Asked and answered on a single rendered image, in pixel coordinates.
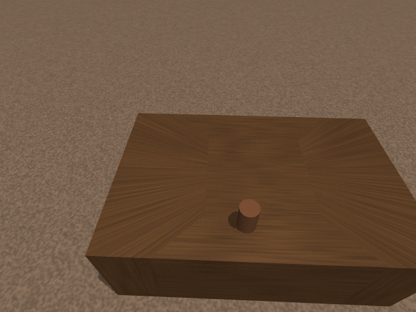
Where can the can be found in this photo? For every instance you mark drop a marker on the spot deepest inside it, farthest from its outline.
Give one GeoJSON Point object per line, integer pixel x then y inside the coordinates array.
{"type": "Point", "coordinates": [248, 215]}

